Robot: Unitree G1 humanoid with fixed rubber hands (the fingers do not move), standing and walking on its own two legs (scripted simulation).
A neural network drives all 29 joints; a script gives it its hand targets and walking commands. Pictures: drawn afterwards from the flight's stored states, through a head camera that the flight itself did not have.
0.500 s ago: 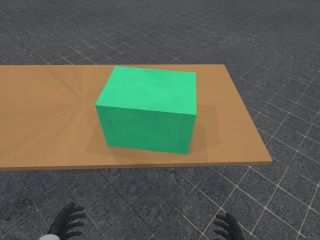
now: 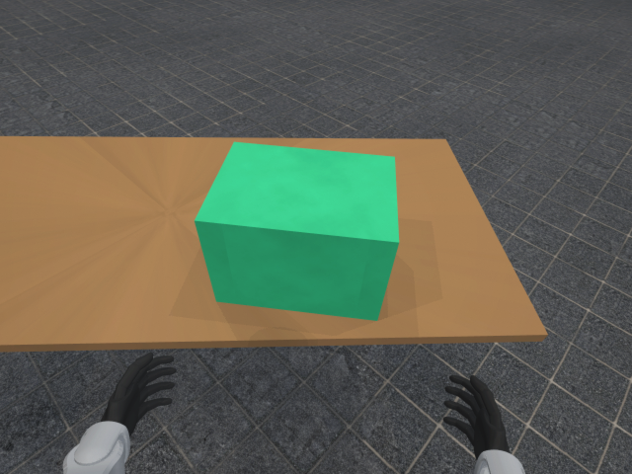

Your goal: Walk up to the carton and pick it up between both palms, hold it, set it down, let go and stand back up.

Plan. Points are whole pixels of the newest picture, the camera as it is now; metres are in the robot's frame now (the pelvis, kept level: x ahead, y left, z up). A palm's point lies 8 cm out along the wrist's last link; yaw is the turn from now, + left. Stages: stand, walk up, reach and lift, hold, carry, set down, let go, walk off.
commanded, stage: reach and lift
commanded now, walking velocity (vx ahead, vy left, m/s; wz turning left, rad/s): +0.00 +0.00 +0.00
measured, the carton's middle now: (304, 230) +0.55 +0.05 -0.01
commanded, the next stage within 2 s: none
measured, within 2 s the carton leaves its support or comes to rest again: neither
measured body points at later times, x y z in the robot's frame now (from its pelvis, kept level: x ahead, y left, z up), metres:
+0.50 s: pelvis -0.02 +0.01 -0.01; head +0.00 +0.02 +0.44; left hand +0.29 +0.28 -0.02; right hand +0.28 -0.21 -0.03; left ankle -0.01 +0.12 -0.73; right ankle +0.00 -0.11 -0.73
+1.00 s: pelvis -0.03 +0.00 -0.02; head +0.00 +0.02 +0.43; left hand +0.36 +0.29 +0.03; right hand +0.35 -0.22 +0.02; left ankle -0.01 +0.12 -0.73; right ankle +0.00 -0.11 -0.73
